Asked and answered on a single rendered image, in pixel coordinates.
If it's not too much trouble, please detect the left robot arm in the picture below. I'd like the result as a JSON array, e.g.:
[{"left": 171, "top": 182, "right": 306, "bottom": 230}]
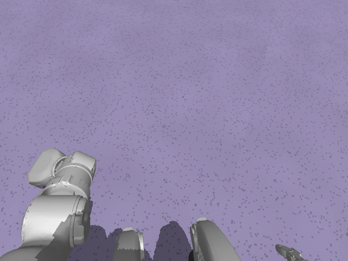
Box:
[{"left": 0, "top": 151, "right": 96, "bottom": 261}]

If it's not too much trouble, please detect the right robot hand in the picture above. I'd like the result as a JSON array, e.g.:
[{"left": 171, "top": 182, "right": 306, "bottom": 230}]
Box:
[{"left": 275, "top": 244, "right": 309, "bottom": 261}]

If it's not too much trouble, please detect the left robot hand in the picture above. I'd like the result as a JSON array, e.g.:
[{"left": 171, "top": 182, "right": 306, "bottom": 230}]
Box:
[{"left": 28, "top": 148, "right": 66, "bottom": 189}]

